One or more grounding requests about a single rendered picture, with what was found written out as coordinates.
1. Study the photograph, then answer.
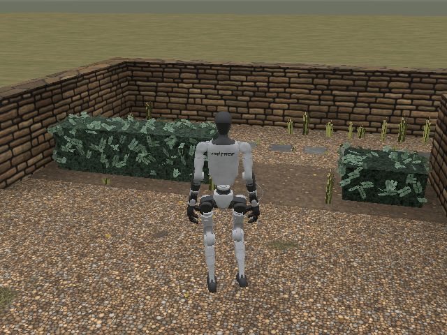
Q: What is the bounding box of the left robot upper arm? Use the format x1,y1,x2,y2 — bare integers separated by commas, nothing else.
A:
193,141,209,181

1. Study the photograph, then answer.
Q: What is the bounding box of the left robot forearm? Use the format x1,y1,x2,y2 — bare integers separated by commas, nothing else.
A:
188,171,201,206

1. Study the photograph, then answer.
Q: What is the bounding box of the right robot forearm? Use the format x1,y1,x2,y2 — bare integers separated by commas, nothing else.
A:
246,171,259,207

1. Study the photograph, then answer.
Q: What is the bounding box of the right robot thigh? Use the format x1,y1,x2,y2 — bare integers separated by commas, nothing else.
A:
232,195,247,241

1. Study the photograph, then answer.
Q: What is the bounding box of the right robot upper arm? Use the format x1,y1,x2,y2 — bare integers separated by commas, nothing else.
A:
238,141,253,181

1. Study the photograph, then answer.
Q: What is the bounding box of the robot thigh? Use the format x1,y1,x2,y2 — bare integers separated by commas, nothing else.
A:
232,195,247,241
199,195,216,246

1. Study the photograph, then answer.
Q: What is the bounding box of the left robot thigh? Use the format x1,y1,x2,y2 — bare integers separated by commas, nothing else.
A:
199,195,216,246

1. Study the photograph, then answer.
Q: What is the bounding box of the right robot hand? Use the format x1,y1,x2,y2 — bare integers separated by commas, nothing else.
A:
243,205,260,223

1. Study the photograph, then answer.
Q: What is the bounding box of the left robot hand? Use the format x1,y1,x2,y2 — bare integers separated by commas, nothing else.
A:
187,204,203,224

